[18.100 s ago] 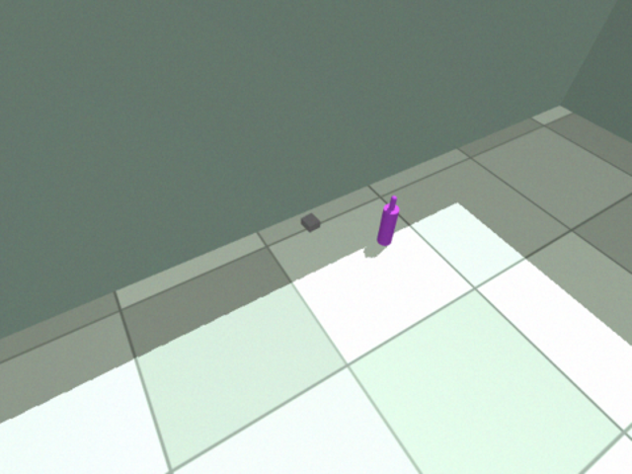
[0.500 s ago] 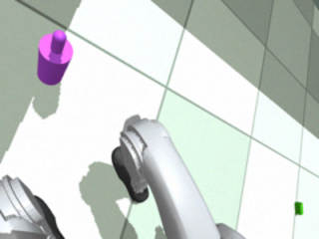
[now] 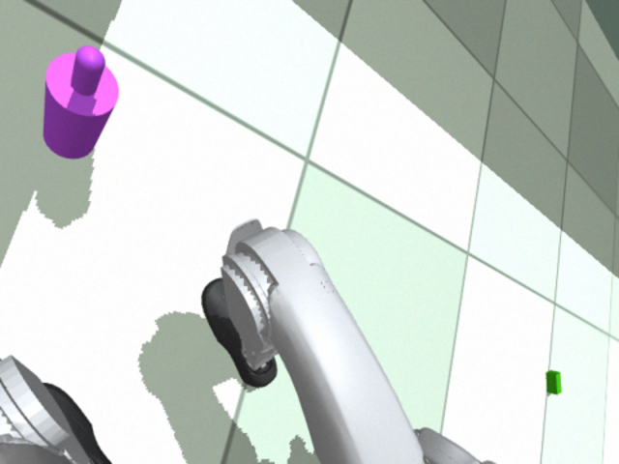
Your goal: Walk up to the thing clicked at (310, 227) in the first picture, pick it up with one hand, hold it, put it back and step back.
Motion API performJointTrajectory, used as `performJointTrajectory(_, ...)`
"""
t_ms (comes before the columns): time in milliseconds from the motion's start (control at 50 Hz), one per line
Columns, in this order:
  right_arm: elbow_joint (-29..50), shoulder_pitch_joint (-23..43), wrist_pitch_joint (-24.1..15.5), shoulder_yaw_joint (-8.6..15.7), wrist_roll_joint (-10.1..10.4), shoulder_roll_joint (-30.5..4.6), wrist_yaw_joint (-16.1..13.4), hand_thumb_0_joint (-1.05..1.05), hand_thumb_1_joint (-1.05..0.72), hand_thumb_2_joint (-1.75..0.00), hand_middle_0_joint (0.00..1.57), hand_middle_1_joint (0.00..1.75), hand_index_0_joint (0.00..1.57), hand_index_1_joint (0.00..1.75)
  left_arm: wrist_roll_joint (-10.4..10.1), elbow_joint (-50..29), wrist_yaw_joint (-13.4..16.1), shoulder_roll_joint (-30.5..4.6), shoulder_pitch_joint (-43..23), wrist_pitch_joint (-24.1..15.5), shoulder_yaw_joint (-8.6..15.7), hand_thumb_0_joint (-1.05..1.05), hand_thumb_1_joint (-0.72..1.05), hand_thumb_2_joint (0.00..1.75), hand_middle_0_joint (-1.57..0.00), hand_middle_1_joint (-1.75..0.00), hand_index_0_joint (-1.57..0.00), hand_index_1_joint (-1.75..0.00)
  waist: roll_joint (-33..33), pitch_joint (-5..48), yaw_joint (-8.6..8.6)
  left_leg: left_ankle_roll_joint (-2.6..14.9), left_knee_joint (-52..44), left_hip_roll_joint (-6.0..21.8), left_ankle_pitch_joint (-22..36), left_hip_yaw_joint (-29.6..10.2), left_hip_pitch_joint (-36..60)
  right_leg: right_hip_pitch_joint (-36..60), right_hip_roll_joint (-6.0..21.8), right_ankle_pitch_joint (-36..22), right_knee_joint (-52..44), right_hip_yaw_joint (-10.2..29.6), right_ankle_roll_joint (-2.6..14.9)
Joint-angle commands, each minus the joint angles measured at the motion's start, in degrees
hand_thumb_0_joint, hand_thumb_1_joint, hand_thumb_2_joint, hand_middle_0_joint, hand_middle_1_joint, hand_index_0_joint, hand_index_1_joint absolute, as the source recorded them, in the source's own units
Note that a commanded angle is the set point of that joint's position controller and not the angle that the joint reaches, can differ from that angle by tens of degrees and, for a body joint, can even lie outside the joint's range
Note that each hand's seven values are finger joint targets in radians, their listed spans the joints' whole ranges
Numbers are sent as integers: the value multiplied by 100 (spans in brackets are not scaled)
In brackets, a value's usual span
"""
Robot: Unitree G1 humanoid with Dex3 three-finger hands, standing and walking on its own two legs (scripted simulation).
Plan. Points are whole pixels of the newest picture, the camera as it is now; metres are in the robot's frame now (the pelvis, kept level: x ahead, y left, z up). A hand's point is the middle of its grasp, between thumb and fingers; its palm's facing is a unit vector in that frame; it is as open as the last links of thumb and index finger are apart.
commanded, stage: rest palm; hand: left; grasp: from above
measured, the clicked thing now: out of the picture +0.45 +0.38 -0.31
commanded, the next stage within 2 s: close in 0.24 s
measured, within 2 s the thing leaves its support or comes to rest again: neither
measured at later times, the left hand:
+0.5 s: hand out of the picture +0.44 +0.36 -0.27, palm faces -0.16 -0.41 -0.90, open 11.7 cm
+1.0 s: hand out of the picture +0.45 +0.35 -0.28, palm faces -0.15 -0.41 -0.90, open 9.2 cm
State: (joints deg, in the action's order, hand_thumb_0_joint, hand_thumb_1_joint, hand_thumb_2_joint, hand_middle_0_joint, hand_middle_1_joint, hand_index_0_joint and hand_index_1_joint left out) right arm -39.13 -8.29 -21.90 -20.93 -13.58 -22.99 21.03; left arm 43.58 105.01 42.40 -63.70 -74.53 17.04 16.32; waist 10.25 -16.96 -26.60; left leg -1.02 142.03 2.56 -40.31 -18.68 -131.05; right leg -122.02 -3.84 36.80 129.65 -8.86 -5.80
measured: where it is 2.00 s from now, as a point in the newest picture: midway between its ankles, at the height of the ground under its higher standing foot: (174, 402)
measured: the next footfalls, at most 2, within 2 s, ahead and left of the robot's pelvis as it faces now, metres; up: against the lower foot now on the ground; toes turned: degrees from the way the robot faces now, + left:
none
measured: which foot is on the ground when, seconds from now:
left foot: down 0.00-1.00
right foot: down 0.00-1.00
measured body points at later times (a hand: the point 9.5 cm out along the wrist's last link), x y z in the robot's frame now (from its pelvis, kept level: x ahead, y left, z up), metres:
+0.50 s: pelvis +0.00 +0.00 +0.00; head +0.31 +0.13 +0.29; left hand +0.45 +0.38 -0.22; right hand +0.02 -0.24 -0.03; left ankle +0.07 +0.13 -0.30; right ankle +0.13 -0.14 -0.30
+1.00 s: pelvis +0.00 +0.00 +0.00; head +0.32 +0.13 +0.29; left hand +0.45 +0.37 -0.23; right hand +0.02 -0.24 -0.03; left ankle +0.07 +0.13 -0.30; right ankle +0.13 -0.14 -0.30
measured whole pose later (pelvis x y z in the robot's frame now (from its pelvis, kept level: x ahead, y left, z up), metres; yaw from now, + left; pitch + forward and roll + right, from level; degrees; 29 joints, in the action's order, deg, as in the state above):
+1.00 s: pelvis +0.00 +0.00 +0.00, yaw -1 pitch +28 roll -17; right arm -37.6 -7.6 -21.2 -21.5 -13.3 -23.2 20.2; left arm 42.9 101.9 40.7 -64.5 -73.9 17.2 16.3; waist 10.5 -17.0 -26.4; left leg -1.2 141.8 3.0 -41.0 -18.7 -131.4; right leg -122.7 -3.9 37.0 129.4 -9.0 -5.8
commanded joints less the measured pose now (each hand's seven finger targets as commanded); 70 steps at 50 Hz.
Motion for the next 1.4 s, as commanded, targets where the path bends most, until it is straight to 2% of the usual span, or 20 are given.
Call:
performJointTrajectory(0, -233, -1368, 14, 468, 59, -2032, 13, 0, -90, -90, 20, 30, 20, 30, 70, -617, 228, -1118, -1188, -31, -165, 0, -30, 80, -30, -80, -28, -81, -3516, 3645, -493, 0, -1464, 300, 1384, 673, 3017, 2151, -103, -1731, -1022, -856, 546)
performJointTrajectory(100, -252, -1324, 18, 451, 72, -2003, 6, 0, -90, -90, 20, 30, 20, 30, 76, -750, 135, -1118, -1244, 19, -253, 0, -27, 77, -32, -78, -30, -79, -3563, 3542, -493, 2, -1486, 287, 1304, 675, 2955, 1983, -105, -1628, -1014, -871, 554)
performJointTrajectory(240, -255, -1302, 21, 502, 103, -2013, -40, 0, -90, -90, 20, 30, 20, 30, 37, -779, 75, -1151, -1112, -21, -184, 0, -24, 75, -33, -77, -32, -78, -3480, 3543, -425, 7, -1510, 300, 1092, 685, 2859, 2054, -138, -1468, -1053, -862, 567)
performJointTrajectory(280, -178, -1265, 15, 470, 111, -2010, -33, 0, -90, -90, 20, 30, 20, 30, 27, -764, 67, -1040, -1073, 0, -259, 0, -24, 75, -33, -76, -32, -77, -3454, 3642, -464, -5, -1502, 311, 1265, 639, 2973, 2051, -130, -1600, -1010, -878, 567)
performJointTrajectory(300, -157, -1327, 28, 465, 123, -2016, -24, 0, -90, -90, 20, 30, 20, 30, 52, -948, 81, -1138, -1166, -13, -227, 0, -22, 74, -35, -74, -34, -76, -3613, 3693, -440, -3, -1512, 314, 1361, 642, 3017, 2063, -133, -1668, -1016, -885, 578)
performJointTrajectory(360, -252, -1280, 25, 488, 119, -2019, -40, 0, -89, -90, 20, 30, 20, 30, 14, -767, 52, -1014, -1172, -4, -272, 0, -7, 63, -44, -72, -44, -71, -3506, 3522, -491, -12, -1536, 316, 1195, 608, 2941, 1893, -107, -1523, -988, -909, 569)
performJointTrajectory(440, -252, -1324, 26, 511, 115, -2033, -57, 0, -89, -90, 20, 30, 20, 30, 64, -726, 91, -1078, -1149, -33, -249, 0, 1, 56, -48, -67, -50, -66, -3495, 3555, -492, -7, -1576, 313, 1058, 588, 2971, 1992, -136, -1439, -1042, -923, 582)
performJointTrajectory(540, -160, -1297, 29, 472, 80, -2042, -71, 0, -89, -90, 20, 30, 20, 30, -16, -697, 113, -902, -1195, -32, -365, 0, 7, 51, -53, -63, -55, -61, -3511, 3661, -565, -17, -1514, 327, 1369, 603, 3071, 2103, -138, -1721, -1057, -884, 562)
performJointTrajectory(580, -240, -1344, 29, 454, 85, -1998, -59, 0, -89, -90, 20, 30, 20, 30, 45, -783, 103, -1054, -1267, -52, -325, 0, 10, 48, -55, -62, -58, -60, -3569, 3558, -538, -5, -1513, 294, 1323, 633, 2988, 2033, -110, -1648, -1025, -888, 571)
performJointTrajectory(700, -173, -1241, 31, 414, 90, -2002, -61, 0, -89, -90, 20, 30, 20, 30, 60, -734, 112, -1117, -1159, -8, -276, 0, 17, 44, -62, -56, -64, -54, -3527, 3572, -445, -12, -1475, 314, 1393, 644, 3004, 2021, -118, -1684, -1007, -870, 569)
performJointTrajectory(740, -124, -1214, 31, 429, 75, -2019, -67, 0, -89, -90, 20, 30, 20, 30, 29, -964, 124, -1317, -1221, -49, -166, 0, 20, 42, -65, -54, -67, -52, -3562, 3584, -458, 7, -1481, 299, 1325, 675, 2992, 2109, -129, -1678, -1052, -838, 558)
performJointTrajectory(780, -145, -1289, 68, 431, 79, -1972, -44, 0, -89, -90, 20, 30, 20, 30, 76, -828, 120, -1181, -1094, 12, -209, 0, 24, 39, -67, -51, -69, -49, -3569, 3612, -436, -5, -1488, 303, 1378, 685, 2977, 2084, -128, -1668, -1050, -861, 577)
performJointTrajectory(800, -146, -1251, 68, 427, 67, -1995, -52, 0, -89, -90, 20, 30, 20, 30, 6, -811, 119, -1221, -1078, 13, -150, 0, 25, 37, -67, -50, -70, -48, -3557, 3650, -426, -11, -1501, 317, 1341, 680, 3024, 2098, -135, -1657, -1055, -853, 569)
performJointTrajectory(900, -91, -1320, 75, 406, 87, -1971, -62, 0, -89, -90, 20, 30, 20, 30, -32, -876, 52, -1183, -1073, 21, -167, 0, 32, 38, -73, -49, -75, -47, -3469, 3757, -427, 7, -1419, 313, 1526, 704, 2931, 2212, -143, -1810, -1030, -839, 558)
performJointTrajectory(980, -175, -1311, 81, 434, 104, -2035, -83, 0, -89, -90, 20, 30, 20, 30, 35, -752, 24, -1247, -1028, 15, -168, 0, 41, 36, -81, -45, -83, -44, -3462, 3642, -424, 6, -1471, 329, 1323, 666, 2879, 2117, -148, -1617, -1020, -882, 568)
performJointTrajectory(1100, -74, -1226, 85, 487, 94, -2008, -118, 0, -89, -90, 20, 30, 20, 30, 125, -1003, -4, -1353, -1138, -32, -115, 0, 41, 32, -80, -44, -83, -42, -3618, 3623, -398, 3, -1516, 293, 1300, 723, 2885, 2081, -145, -1578, -1029, -849, 600)
performJointTrajectory(1160, -188, -1260, 78, 454, 88, -1952, -130, 0, -89, -90, 20, 30, 20, 30, 133, -687, -36, -1127, -984, -38, -246, 0, 44, 31, -83, -42, -85, -40, -3364, 3606, -431, 22, -1461, 310, 1201, 690, 2762, 2077, -145, -1500, -1061, -863, 573)
performJointTrajectory(1220, -223, -1301, 79, 470, 94, -1955, -144, 0, -89, -90, 20, 30, 20, 30, 164, -819, -29, -1223, -1076, -80, -219, 0, 48, 34, -87, -42, -88, -40, -3491, 3638, -401, 6, -1511, 319, 1276, 673, 2910, 2037, -150, -1545, -1045, -867, 591)
performJointTrajectory(1300, -215, -1270, 51, 460, 92, -1938, -138, 0, -89, -90, 20, 30, 20, 30, 140, -733, -45, -1057, -1019, -66, -286, 0, 50, 34, -89, -41, -90, -39, -3386, 3606, -425, 12, -1471, 312, 1274, 676, 2859, 2016, -130, -1545, -1040, -854, 575)
performJointTrajectory(1380, -241, -1298, 47, 491, 91, -2001, -123, 0, -88, -90, 20, 30, 20, 30, 179, -717, 22, -1230, -991, -100, -185, 0, 56, 33, -93, -39, -95, -38, -3463, 3610, -392, 20, -1529, 316, 1178, 662, 2848, 2065, -145, -1476, -1070, -872, 590)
